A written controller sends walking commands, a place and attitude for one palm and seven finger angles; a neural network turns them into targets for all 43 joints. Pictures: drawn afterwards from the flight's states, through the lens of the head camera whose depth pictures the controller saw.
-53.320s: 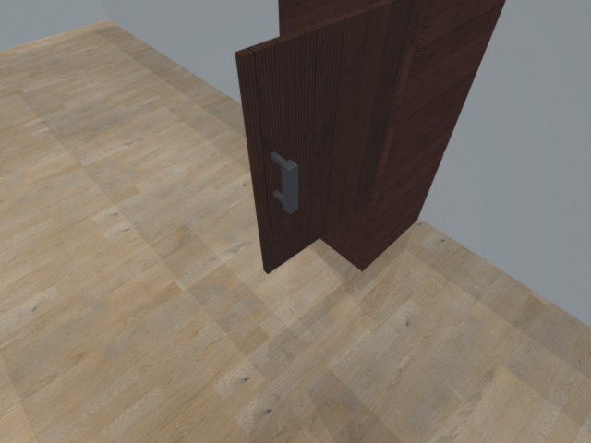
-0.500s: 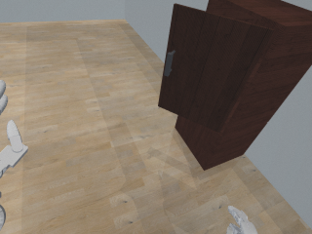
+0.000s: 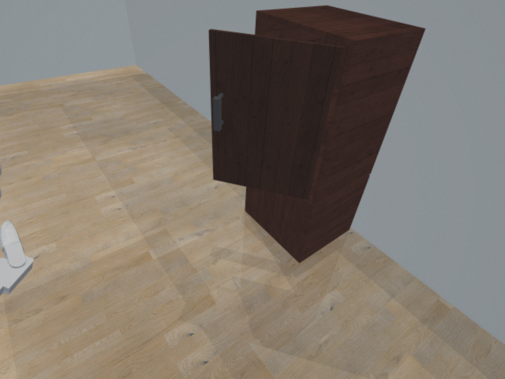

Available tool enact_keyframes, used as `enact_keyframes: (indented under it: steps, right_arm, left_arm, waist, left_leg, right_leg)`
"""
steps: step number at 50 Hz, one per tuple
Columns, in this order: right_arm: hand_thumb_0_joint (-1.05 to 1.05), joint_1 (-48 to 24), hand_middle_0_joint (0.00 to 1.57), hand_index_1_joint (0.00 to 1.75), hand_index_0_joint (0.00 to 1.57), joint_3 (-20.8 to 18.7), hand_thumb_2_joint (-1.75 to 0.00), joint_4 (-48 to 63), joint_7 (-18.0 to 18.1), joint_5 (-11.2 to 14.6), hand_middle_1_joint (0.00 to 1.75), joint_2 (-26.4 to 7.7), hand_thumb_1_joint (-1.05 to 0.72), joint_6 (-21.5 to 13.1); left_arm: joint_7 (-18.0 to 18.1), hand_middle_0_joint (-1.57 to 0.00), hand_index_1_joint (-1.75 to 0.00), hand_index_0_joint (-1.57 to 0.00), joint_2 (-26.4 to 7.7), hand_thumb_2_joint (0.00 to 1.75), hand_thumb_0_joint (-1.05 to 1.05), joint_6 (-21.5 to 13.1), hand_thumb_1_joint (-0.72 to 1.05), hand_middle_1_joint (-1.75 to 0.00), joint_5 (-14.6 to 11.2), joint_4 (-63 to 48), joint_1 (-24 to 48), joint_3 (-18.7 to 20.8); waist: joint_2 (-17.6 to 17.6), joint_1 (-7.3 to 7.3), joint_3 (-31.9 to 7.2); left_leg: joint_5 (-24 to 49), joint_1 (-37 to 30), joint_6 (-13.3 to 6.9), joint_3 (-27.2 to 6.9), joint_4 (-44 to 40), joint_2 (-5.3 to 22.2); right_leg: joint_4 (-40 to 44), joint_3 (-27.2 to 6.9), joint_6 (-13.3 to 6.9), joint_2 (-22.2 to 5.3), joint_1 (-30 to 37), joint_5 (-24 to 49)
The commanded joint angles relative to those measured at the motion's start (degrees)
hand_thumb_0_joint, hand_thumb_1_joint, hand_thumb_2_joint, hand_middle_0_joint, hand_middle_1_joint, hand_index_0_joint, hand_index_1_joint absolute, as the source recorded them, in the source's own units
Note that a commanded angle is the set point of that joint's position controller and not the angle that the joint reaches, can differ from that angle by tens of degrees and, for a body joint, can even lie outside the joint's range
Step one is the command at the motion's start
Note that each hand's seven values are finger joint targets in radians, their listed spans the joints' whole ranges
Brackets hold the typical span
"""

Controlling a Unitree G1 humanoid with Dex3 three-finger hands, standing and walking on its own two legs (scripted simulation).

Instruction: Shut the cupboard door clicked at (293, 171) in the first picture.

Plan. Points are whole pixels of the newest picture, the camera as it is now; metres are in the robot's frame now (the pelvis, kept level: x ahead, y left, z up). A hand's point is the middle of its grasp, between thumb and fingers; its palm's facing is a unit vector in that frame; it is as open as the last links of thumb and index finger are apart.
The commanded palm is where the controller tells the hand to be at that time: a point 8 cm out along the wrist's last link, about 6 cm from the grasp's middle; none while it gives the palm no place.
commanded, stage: stop stepping back and stand still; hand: left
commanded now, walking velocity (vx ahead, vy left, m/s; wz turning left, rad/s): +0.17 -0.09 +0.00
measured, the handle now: (219, 111) +1.00 +0.17 -0.01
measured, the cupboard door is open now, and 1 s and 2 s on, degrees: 38 38 38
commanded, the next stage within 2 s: let the arm hang, fingers relaxed in 0.68 s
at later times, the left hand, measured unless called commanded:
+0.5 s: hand (49, 244) +0.23 +0.29 +0.16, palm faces +0.47 -0.76 -0.45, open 7.4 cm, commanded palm +0.18 +0.32 +0.18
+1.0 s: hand out of the picture +0.15 +0.25 -0.11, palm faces -0.01 -0.95 -0.32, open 7.4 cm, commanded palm none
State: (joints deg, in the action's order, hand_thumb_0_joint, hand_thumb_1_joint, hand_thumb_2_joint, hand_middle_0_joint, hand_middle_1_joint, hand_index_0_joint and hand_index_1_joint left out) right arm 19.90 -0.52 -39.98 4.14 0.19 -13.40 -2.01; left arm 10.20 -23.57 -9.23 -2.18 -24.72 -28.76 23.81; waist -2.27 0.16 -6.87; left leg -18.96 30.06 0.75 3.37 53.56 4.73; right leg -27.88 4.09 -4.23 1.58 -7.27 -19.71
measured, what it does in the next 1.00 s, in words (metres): steps on the spot: left foot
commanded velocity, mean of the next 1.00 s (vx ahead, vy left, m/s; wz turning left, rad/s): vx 0.00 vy -0.02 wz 0.00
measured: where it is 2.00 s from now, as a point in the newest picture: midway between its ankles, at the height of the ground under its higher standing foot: outside the picture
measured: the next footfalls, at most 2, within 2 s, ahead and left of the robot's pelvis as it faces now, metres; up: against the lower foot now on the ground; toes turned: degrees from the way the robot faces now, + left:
left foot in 0.10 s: +0.08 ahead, +0.15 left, +0.00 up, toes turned +5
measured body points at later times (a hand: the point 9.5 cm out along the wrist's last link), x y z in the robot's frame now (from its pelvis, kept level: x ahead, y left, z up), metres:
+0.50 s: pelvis +0.04 +0.01 -0.01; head +0.03 +0.01 +0.44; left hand +0.20 +0.32 +0.18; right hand +0.19 -0.21 -0.10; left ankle +0.04 +0.14 -0.74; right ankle -0.01 -0.07 -0.74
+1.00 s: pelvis +0.01 +0.04 -0.01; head +0.01 +0.02 +0.44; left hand +0.15 +0.30 -0.09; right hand +0.15 -0.22 -0.13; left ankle +0.04 +0.14 -0.74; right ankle -0.01 -0.07 -0.74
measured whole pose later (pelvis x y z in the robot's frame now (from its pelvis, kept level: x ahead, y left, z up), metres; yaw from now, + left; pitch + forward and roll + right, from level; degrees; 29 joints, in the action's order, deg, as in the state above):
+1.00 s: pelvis +0.01 +0.04 -0.01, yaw +1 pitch +0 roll +0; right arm 9.1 1.1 -45.2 -0.8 -0.8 -17.1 0.6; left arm 0.0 -15.3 3.5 1.0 35.0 -13.5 0.2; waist 2.1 1.7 -0.2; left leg -14.5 18.8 -1.3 3.9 33.2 0.2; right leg -34.3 3.9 -1.1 -1.1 -13.8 -20.7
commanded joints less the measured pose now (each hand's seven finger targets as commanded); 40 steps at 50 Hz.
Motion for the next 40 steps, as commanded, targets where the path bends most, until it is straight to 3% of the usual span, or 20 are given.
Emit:
enact_keyframes:
  steps: [1,3,4,5,6,7,11,13,14,15,16,17,19,21,23,25,31,38,39,40]
  right_arm:
    - [0.0,-12.33,0.2,0.3,0.2,-1.56,-0.9,10.41,2.37,-0.73,0.3,-4.77,-0.9,-5.2]
    - [0.0,-10.82,0.2,0.3,0.2,-1.54,-0.9,10.84,2.75,-0.67,0.3,-5.06,-0.9,-6.22]
    - [0.0,-10.1,0.2,0.3,0.2,-2.02,-0.9,11.38,3.0,-0.28,0.3,-6.13,-0.9,-6.78]
    - [0.0,-9.78,0.2,0.3,0.2,-2.18,-0.9,12.01,2.84,-0.53,0.3,-7.19,-0.9,-6.82]
    - [0.0,-10.35,0.2,0.3,0.2,-1.94,-0.9,12.23,2.26,-0.4,0.3,-6.46,-0.9,-6.82]
    - [0.0,-10.42,0.2,0.3,0.2,-1.47,-0.9,11.15,2.09,-1.12,0.3,-5.3,-0.9,-6.91]
    - [0.0,-10.4,0.2,0.3,0.2,-1.19,-0.9,11.01,0.43,-0.57,0.3,-5.15,-0.9,-7.24]
    - [0.0,-10.28,0.2,0.3,0.2,-1.28,-0.9,11.78,-0.07,-0.25,0.3,-5.18,-0.9,-6.89]
    - [0.0,-10.05,0.2,0.3,0.2,-1.7,-0.9,11.78,-0.25,0.17,0.3,-5.02,-0.9,-6.62]
    - [0.0,-9.39,0.2,0.3,0.2,-1.74,-0.9,11.76,-0.52,0.35,0.3,-4.09,-0.9,-6.01]
    - [0.0,-9.7,0.2,0.3,0.2,-1.42,-0.9,11.32,-0.72,0.35,0.3,-3.85,-0.9,-5.49]
    - [0.0,-9.67,0.2,0.3,0.2,-1.11,-0.9,11.06,-0.86,0.35,0.3,-3.69,-0.9,-5.29]
    - [0.0,-10.5,0.2,0.3,0.2,-0.48,-0.9,10.41,-0.39,0.13,0.3,-3.47,-0.9,-5.38]
    - [0.0,-10.58,0.2,0.3,0.2,-0.65,-0.9,10.65,0.24,0.25,0.3,-3.86,-0.9,-5.02]
    - [0.0,-11.32,0.2,0.3,0.2,-1.35,-0.9,11.65,0.76,0.68,0.3,-4.99,-0.9,-4.92]
    - [0.0,-11.77,0.2,0.3,0.2,-0.73,-0.9,12.27,0.74,0.56,0.3,-4.48,-0.9,-4.77]
    - [0.0,-11.32,0.2,0.3,0.2,-1.04,-0.9,14.01,0.28,0.85,0.3,-4.25,-0.9,-3.96]
    - [0.0,-10.78,0.2,0.3,0.2,-1.15,-0.9,14.53,0.67,0.99,0.3,-4.53,-0.9,-2.38]
    - [0.0,-18.38,0.2,0.3,0.2,-2.32,-0.9,7.44,-4.25,2.17,0.3,-10.38,-0.9,-6.63]
    - [0.0,-13.91,0.2,0.3,0.2,-3.66,-0.9,5.31,-4.77,0.65,0.3,-14.36,-0.9,-4.82]
  left_arm:
    - [1.29,-0.2,-0.3,-0.2,-11.36,0.9,0.0,-4.01,0.9,-0.3,1.36,-12.3,11.91,3.41]
    - [1.6,-0.2,-0.3,-0.2,-12.37,0.9,0.0,-4.61,0.9,-0.3,0.95,-16.47,11.19,4.92]
    - [1.53,-0.2,-0.3,-0.2,-13.38,0.9,0.0,-4.78,0.9,-0.3,0.31,-18.44,9.09,6.32]
    - [1.62,-0.2,-0.3,-0.2,-13.53,0.9,0.0,-5.24,0.9,-0.3,0.09,-20.44,7.31,7.9]
    - [1.57,-0.2,-0.3,-0.2,-13.69,0.9,0.0,-5.84,0.9,-0.3,-0.42,-20.67,5.98,8.94]
    - [0.93,-0.2,-0.3,-0.2,-13.94,0.9,0.0,-5.57,0.9,-0.3,-0.61,-18.34,3.9,9.97]
    - [0.41,-0.2,-0.3,-0.2,-11.75,0.9,0.0,-4.99,0.9,-0.3,-0.19,-18.15,-0.04,9.57]
    - [0.39,-0.2,-0.3,-0.2,-11.6,0.9,0.0,-4.38,0.9,-0.3,-0.43,-15.09,-2.04,10.03]
    - [0.34,-0.2,-0.3,-0.2,-11.29,0.9,0.0,-3.82,0.9,-0.3,-0.7,-12.91,-4.02,10.1]
    - [0.31,-0.2,-0.3,-0.2,-10.36,0.9,0.0,-3.37,0.9,-0.3,-1.05,-11.91,-5.03,8.82]
    - [0.68,-0.2,-0.3,-0.2,-10.64,0.9,0.0,-3.11,0.9,-0.3,-1.11,-11.68,-3.83,8.22]
    - [1.11,-0.2,-0.3,-0.2,-10.85,0.9,0.0,-3.35,0.9,-0.3,-0.97,-11.96,-1.76,8.02]
    - [1.49,-0.2,-0.3,-0.2,-11.65,0.9,0.0,-3.86,0.9,-0.3,-0.17,-11.69,2.03,7.99]
    - [1.2,-0.2,-0.3,-0.2,-10.06,0.9,0.0,-3.7,0.9,-0.3,-0.1,-10.3,2.69,6.13]
    - [0.71,-0.2,-0.3,-0.2,-10.73,0.9,0.0,-3.8,0.9,-0.3,-0.2,-11.84,3.93,6.04]
    - [0.45,-0.2,-0.3,-0.2,-10.63,0.9,0.0,-3.66,0.9,-0.3,0.34,-13.78,3.49,5.45]
    - [0.86,-0.2,-0.3,-0.2,-12.43,0.9,0.0,-4.42,0.9,-0.3,-0.51,-17.06,-2.84,8.89]
    - [0.69,-0.2,-0.3,-0.2,-11.3,0.9,0.0,-3.75,0.9,-0.3,-1.27,-12.55,-5.68,8.78]
    - [-6.64,-0.2,-0.3,-0.2,0.86,0.9,0.0,3.46,0.9,-0.3,1.67,25.58,3.38,-19.21]
    - [-9.1,-0.2,-0.3,-0.2,-0.28,0.9,0.0,8.13,0.9,-0.3,2.6,28.15,4.9,-17.9]
  waist:
    - [-2.57,0.45,12.34]
    - [2.39,1.08,10.05]
    - [8.7,1.39,8.42]
    - [17.81,1.22,6.05]
    - [20.02,0.81,4.29]
    - [19.6,1.64,4.96]
    - [14.68,0.79,4.54]
    - [9.44,0.84,4.73]
    - [3.92,0.56,4.99]
    - [-4.4,0.94,4.5]
    - [-7.5,1.14,4.88]
    - [-7.69,1.1,3.87]
    - [-2.97,1.17,2.33]
    - [-1.54,1.28,0.72]
    - [1.87,0.51,-1.31]
    - [8.29,0.8,-0.9]
    - [6.32,0.75,-3.86]
    - [5.16,1.03,-2.31]
    - [5.05,2.62,3.93]
    - [6.8,1.56,2.54]
  left_leg:
    - [-0.27,-10.43,-1.02,3.98,-13.71,-0.37]
    - [-0.32,-17.67,-1.21,5.31,-22.92,-1.59]
    - [-1.5,-21.37,-2.59,0.18,-28.72,1.24]
    - [2.62,-24.6,-5.79,-12.18,-33.17,8.13]
    - [4.38,-24.89,-8.25,-20.44,-36.41,13.93]
    - [-2.33,-18.4,-8.97,-22.61,-40.35,15.51]
    - [-7.38,-8.14,-4.93,-7.46,-35.62,10.4]
    - [-10.79,-3.66,-2.67,-2.49,-31.61,6.15]
    - [-8.63,-5.15,-1.52,0.63,-24.57,2.58]
    - [-3.14,-6.11,-0.62,1.31,-15.5,-0.33]
    - [0.08,-4.39,-0.06,0.36,-10.97,-1.3]
    - [-0.83,-2.5,0.33,-0.84,-9.71,-1.6]
    - [-0.57,-5.45,-0.14,-1.23,-16.78,-1.62]
    - [14.9,-15.12,-1.25,-0.91,-25.23,-1.5]
    - [29.5,-22.9,-2.95,-3.86,-26.21,3.24]
    - [37.33,-22.35,-3.32,-4.73,-24.83,4.02]
    - [31.37,-17.21,-1.48,-2.16,-22.83,1.33]
    - [26.97,-16.55,-1.24,-1.93,-24.08,1.46]
    - [32.3,-17.24,-1.15,-2.4,-19.74,2.94]
    - [28.26,-16.46,-1.51,-3.36,-21.41,3.68]
  right_leg:
    - [15.32,-12.0,-6.22,-14.68,-17.9,-20.4]
    - [7.69,-7.83,-4.3,-11.03,-16.52,-16.02]
    - [-0.66,-5.94,-2.04,-8.52,-16.79,-9.75]
    - [-11.77,-1.97,1.43,-2.99,-19.18,-4.7]
    - [-15.66,-0.16,3.5,-0.65,-20.36,-8.29]
    - [-19.04,-1.79,3.89,-1.29,-17.03,-10.73]
    - [-4.16,0.19,4.19,-1.41,-3.0,0.16]
    - [0.85,-2.38,3.2,-2.39,0.45,1.61]
    - [5.49,-8.75,1.53,-4.99,-3.12,-0.29]
    - [10.71,-19.15,-1.17,-10.85,-6.27,-0.35]
    - [12.3,-23.81,-3.69,-15.2,-4.96,8.57]
    - [9.87,-21.99,-5.52,-16.42,-0.45,20.41]
    - [3.4,-15.61,-3.74,-14.89,2.67,36.06]
    - [-0.46,-9.57,0.63,-10.35,0.24,36.66]
    - [-1.9,-6.3,4.41,-6.17,-3.02,30.83]
    - [-2.2,-4.55,4.65,-4.92,-2.94,31.78]
    - [-0.05,-6.67,2.96,-7.27,3.59,37.42]
    - [1.79,-7.12,3.48,-7.06,1.37,35.22]
    - [-3.91,-2.18,1.97,-9.46,-8.13,35.37]
    - [-2.95,-4.83,2.66,-9.25,-9.25,26.47]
